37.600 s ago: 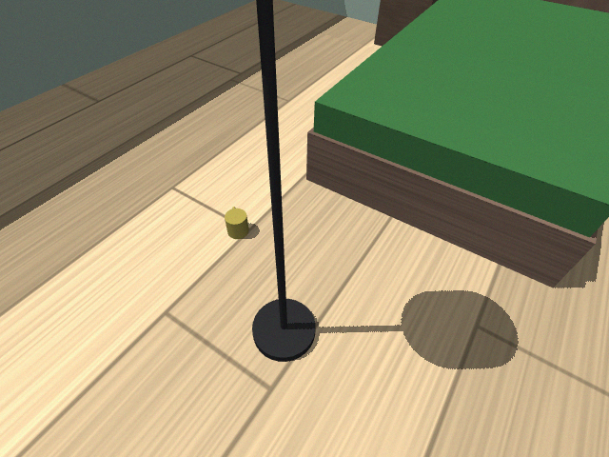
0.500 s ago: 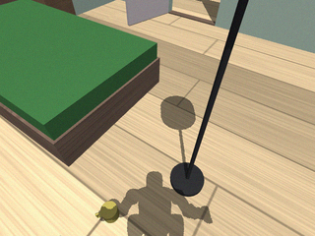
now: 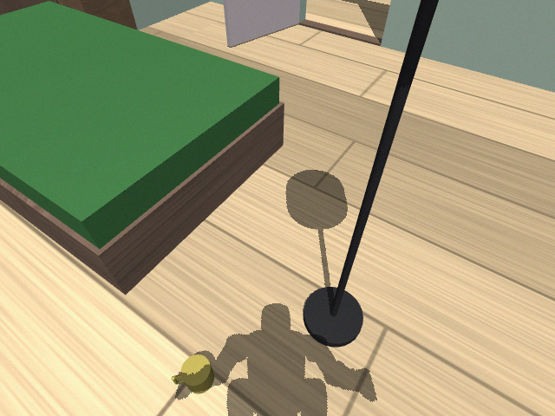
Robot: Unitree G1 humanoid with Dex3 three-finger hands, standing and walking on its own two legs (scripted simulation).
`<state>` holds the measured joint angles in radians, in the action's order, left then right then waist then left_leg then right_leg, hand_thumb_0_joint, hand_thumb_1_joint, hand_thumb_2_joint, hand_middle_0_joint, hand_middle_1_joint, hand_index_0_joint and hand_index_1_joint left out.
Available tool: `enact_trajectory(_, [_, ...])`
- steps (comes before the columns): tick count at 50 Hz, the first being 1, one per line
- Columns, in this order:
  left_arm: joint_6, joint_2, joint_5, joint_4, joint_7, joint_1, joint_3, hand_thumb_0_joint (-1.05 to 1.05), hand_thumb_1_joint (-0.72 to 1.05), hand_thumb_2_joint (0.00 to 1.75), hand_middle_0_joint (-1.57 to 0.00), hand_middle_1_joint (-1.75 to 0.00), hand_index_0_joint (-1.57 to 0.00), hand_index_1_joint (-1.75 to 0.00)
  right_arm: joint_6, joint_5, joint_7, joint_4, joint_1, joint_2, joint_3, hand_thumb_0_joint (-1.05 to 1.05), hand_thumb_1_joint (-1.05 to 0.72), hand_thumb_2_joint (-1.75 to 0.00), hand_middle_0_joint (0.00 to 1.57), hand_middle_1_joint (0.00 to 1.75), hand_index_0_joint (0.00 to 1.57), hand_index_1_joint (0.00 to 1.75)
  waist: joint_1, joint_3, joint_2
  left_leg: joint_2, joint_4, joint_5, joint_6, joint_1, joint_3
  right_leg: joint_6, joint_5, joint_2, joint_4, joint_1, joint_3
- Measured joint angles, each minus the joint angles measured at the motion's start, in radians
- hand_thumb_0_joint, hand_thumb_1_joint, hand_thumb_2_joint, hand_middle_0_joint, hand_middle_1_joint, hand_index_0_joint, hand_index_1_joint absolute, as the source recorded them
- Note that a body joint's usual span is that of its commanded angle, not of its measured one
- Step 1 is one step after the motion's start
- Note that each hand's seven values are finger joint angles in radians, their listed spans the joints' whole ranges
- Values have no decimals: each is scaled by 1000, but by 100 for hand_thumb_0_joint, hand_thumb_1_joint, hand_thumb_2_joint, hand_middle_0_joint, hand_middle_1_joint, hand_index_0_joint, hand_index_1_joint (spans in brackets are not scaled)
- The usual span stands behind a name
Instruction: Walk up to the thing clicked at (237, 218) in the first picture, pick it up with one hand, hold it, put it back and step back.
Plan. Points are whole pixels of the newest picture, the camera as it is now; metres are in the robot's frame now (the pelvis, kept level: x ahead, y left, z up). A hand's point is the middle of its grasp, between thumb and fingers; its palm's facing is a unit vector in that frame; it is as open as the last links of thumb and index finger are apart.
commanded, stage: walk up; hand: left
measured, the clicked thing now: (192, 375) +0.38 +0.28 -0.73
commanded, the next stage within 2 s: stand in 0.36 s
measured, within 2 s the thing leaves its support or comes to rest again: neither
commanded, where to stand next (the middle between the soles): +0.01 +0.02 m, yaw +1 degrees
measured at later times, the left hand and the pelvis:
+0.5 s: hand out of the picture +0.07 +0.25 -0.16, palm faces -0.01 -0.94 -0.33, open 7.4 cm; pelvis +0.00 +0.00 +0.00, yaw +0 degrees
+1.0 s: hand out of the picture +0.07 +0.25 -0.16, palm faces -0.03 -0.94 -0.34, open 7.4 cm; pelvis +0.00 +0.00 +0.00, yaw +0 degrees
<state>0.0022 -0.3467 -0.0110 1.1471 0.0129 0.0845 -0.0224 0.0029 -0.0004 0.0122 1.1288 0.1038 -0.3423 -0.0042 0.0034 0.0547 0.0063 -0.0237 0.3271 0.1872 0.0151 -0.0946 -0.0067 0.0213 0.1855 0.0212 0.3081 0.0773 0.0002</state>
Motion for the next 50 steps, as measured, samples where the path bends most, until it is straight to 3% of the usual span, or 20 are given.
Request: enact_trajectory(50, [9, -6, 0, -27, -4, 30, 25, 1, 90, 90, -20, -30, -21, -30, -6, 6, 0, 4, 9, -9, 4, 1, -91, -90, 21, 30, 21, 30, 2, -5, -7, 2, -19, -16, 5, -10, 4, -3, -2, 2, 4, 19, -4])
